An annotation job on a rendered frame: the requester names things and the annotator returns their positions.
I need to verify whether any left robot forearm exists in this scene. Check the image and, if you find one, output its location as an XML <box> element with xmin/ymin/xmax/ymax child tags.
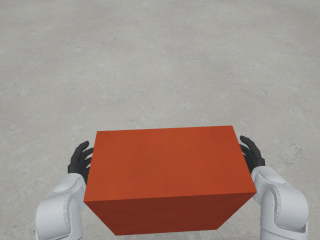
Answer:
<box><xmin>34</xmin><ymin>173</ymin><xmax>86</xmax><ymax>240</ymax></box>

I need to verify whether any right robot forearm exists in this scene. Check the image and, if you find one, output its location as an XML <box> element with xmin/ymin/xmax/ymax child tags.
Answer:
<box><xmin>251</xmin><ymin>166</ymin><xmax>309</xmax><ymax>240</ymax></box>

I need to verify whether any right robot hand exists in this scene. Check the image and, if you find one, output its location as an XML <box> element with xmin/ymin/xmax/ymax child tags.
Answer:
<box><xmin>239</xmin><ymin>135</ymin><xmax>265</xmax><ymax>174</ymax></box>

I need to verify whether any left robot hand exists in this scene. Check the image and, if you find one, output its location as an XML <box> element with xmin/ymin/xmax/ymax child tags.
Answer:
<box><xmin>67</xmin><ymin>141</ymin><xmax>94</xmax><ymax>186</ymax></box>

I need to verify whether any carton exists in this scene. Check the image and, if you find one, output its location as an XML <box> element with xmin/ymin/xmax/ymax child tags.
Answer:
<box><xmin>83</xmin><ymin>125</ymin><xmax>257</xmax><ymax>236</ymax></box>

